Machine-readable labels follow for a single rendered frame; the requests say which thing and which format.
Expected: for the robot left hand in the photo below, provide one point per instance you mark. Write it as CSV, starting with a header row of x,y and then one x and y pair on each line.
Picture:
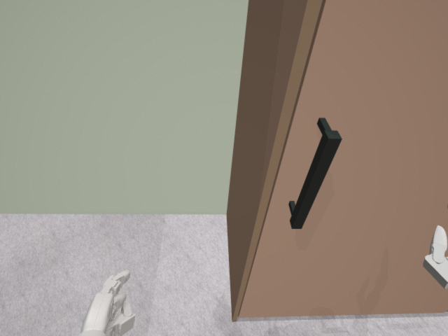
x,y
104,305

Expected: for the handle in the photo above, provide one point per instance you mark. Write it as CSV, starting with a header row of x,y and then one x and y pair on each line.
x,y
324,155

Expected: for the wardrobe door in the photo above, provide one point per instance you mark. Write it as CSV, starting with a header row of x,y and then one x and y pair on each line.
x,y
377,71

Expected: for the robot right hand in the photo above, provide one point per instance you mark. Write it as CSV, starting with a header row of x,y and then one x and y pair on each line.
x,y
436,263

